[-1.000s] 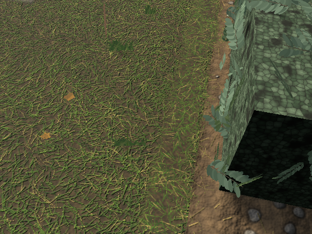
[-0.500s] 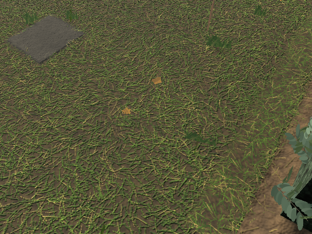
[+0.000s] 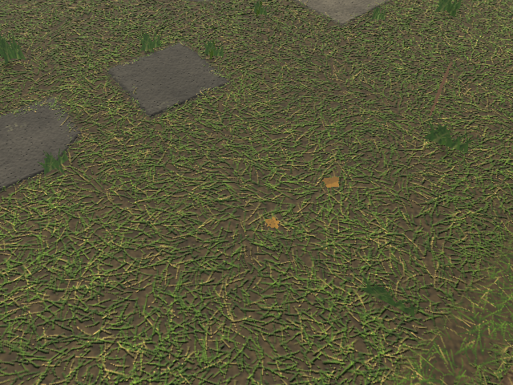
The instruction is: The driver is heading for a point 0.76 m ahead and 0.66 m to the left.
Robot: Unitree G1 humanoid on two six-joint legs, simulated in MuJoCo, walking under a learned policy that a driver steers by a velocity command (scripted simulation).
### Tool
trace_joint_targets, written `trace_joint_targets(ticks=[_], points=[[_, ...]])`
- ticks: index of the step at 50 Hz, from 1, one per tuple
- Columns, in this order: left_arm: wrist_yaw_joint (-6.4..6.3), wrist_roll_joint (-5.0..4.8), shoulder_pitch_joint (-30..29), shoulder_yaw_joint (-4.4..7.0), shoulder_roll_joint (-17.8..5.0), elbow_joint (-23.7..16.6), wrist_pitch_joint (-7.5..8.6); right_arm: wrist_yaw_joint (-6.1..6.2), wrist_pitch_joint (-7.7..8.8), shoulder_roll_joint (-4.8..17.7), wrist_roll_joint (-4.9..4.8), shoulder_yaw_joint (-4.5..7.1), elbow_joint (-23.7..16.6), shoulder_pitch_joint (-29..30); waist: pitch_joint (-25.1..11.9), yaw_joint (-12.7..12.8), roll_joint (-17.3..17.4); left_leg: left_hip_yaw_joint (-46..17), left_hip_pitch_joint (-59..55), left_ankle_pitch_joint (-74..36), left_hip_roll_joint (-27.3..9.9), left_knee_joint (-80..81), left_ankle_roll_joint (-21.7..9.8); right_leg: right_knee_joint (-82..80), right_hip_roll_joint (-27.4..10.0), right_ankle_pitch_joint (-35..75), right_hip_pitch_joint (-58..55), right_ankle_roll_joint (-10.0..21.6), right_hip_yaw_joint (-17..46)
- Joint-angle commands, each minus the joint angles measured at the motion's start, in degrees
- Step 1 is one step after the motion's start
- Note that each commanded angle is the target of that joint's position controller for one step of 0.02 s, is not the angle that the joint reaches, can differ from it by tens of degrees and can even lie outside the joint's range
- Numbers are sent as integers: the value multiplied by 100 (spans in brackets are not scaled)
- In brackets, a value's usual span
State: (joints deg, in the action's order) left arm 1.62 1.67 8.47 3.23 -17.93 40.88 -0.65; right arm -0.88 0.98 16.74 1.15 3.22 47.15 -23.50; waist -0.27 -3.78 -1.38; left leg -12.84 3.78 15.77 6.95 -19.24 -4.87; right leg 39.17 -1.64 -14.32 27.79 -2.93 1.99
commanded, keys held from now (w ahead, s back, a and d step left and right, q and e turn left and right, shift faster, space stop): no key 1.00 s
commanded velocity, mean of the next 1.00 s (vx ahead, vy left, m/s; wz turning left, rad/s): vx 0.09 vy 0.00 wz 0.14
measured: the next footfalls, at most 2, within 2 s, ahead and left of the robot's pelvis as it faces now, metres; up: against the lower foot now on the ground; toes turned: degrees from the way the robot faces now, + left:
right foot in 0.08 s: +0.16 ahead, -0.13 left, +0.00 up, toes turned +4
left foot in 0.48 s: +0.21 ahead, +0.08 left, +0.00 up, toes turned +3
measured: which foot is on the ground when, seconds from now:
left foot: down 0.00-0.10, up 0.12-0.46, down 0.48-1.00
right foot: up 0.00-0.06, down 0.08-1.00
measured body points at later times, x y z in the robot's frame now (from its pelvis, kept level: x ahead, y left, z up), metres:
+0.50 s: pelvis +0.14 -0.03 -0.01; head +0.17 -0.02 +0.44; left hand +0.15 +0.23 -0.15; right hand +0.30 -0.26 -0.14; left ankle +0.17 +0.07 -0.75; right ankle +0.12 -0.13 -0.74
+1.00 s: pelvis +0.17 -0.01 +0.00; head +0.18 -0.01 +0.45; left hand +0.16 +0.24 -0.16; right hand +0.24 -0.26 -0.15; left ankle +0.17 +0.08 -0.74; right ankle +0.12 -0.13 -0.74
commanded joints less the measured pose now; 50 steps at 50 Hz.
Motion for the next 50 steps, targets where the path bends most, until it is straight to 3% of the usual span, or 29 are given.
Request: trace_joint_targets(ticks=[1,3,4,5,6,7,8,9,10,12,14,16,18,21,23,24,25,26,27,28,30,31,35,50], points=[[-51,-61,-491,84,-462,-581,200,41,136,1092,14,280,-349,238,453,169,820,-1587,661,-94,-1386,398,-818,-539,167,-20,-380,113,-27],[-174,-36,271,100,-460,-358,292,85,154,1004,-40,251,-312,384,285,619,620,-1311,1162,-1285,-1099,-360,-451,-1274,334,395,-1815,251,-195],[-256,29,661,156,-659,-273,366,95,197,809,-84,191,-281,293,-22,780,291,-963,1393,-1489,-749,-1132,-224,-1503,27,359,-2625,355,69],[-335,139,1262,245,-1166,-292,414,98,231,390,-186,69,-447,263,-669,1016,-730,-195,2023,-684,-231,-2717,61,-1956,-1320,-466,-3617,716,1599],[-333,46,1426,348,-1641,-168,332,138,185,487,-113,109,-540,2,-742,797,-1685,344,2839,1799,492,-3616,185,-2515,-2243,301,-3634,1296,3544],[-273,-76,1173,251,-1142,-136,293,194,74,715,48,152,-274,-206,-260,486,-782,208,2853,1653,-21,-4239,170,-2284,-2190,503,-3071,1410,3285],[-231,-124,875,129,-694,-201,302,148,33,680,62,153,-139,-89,50,424,-273,257,2674,1318,-132,-4341,192,-2214,-1874,1103,-2609,1374,2533],[-215,-104,608,48,-461,-219,307,105,4,568,33,132,-113,14,140,325,-246,356,2527,1080,-264,-4206,232,-2260,-1583,1791,-2389,1273,1840],[-225,-103,552,-2,-361,-174,339,68,-30,529,54,127,-121,148,157,315,-464,473,2449,905,-316,-4126,282,-2278,-1388,2633,-2307,1248,1386],[-204,-85,623,-17,-376,-40,418,13,-90,438,45,93,-66,190,-47,289,-647,584,2189,625,-184,-4215,378,-2098,-1165,4412,-2230,1308,748],[-189,-81,670,-36,-371,86,463,-7,-123,365,-4,47,-52,341,-188,253,-595,599,2142,424,-147,-3891,446,-2033,-1123,5093,-2300,1364,443],[-197,-81,645,-82,-324,186,439,-10,-165,267,11,-26,-39,589,-221,268,-610,734,2038,242,-237,-3204,501,-1986,-1053,5125,-2318,1360,234],[-194,-84,643,-106,-339,281,380,-13,-201,149,18,-124,-26,864,-253,334,-710,1034,1589,26,-364,-2395,508,-1906,-930,4964,-2142,1310,30],[-183,-92,896,-90,-440,481,274,24,-214,160,-9,-189,13,1146,-254,495,-793,1316,1099,-202,-380,-1654,436,-1754,-953,4423,-2054,1295,200],[-205,-146,810,-112,-415,553,221,70,-154,135,13,-226,91,1117,-136,318,-542,1274,474,-881,-465,-616,271,-1531,-925,3435,-1733,1110,297],[-210,-115,919,-134,-361,598,224,116,-110,279,62,-219,120,1119,-144,276,-212,880,-30,-1491,-740,-106,193,-1428,-851,2671,-1446,888,315],[-199,-69,1101,-194,-181,523,243,181,-58,646,116,-169,148,963,-443,361,412,-81,-717,-2833,-1669,-87,39,-1103,-603,1328,-1101,670,118],[-209,-157,1693,-288,177,676,175,245,-85,715,-18,-178,220,1195,-553,706,1117,-527,-453,-3736,-2268,-266,-596,-1221,-176,-647,-1278,568,-193],[-281,-116,1531,-266,-18,840,75,247,-98,377,-119,-248,246,1331,-421,565,830,-453,-42,-3138,-2095,-259,-639,-1463,-117,-815,-1645,524,-204],[-299,-75,1335,-235,-117,845,39,241,-95,306,-101,-278,238,1591,-113,601,798,-213,268,-2554,-1736,-246,-418,-1693,-95,-496,-1725,502,-159],[-268,-68,1122,-187,-275,932,16,274,-91,326,-58,-280,346,1613,110,498,704,121,327,-2302,-1297,-239,-142,-1831,-175,181,-1756,438,-76],[-254,-77,1187,-208,-212,1001,19,297,-81,365,-82,-261,471,1497,80,500,642,212,218,-2450,-1222,-275,-98,-1883,-242,405,-1799,425,-50],[-304,-95,1181,-253,-89,1269,40,309,-51,297,-115,-249,763,1407,5,460,229,290,-86,-2884,-1209,-380,-88,-2005,-329,710,-1893,407,-31],[-383,-80,1078,-310,33,1898,-16,351,-89,200,-101,-253,1573,1197,230,471,98,344,277,-2073,-1088,-51,1,-2061,-419,514,-2092,472,3]])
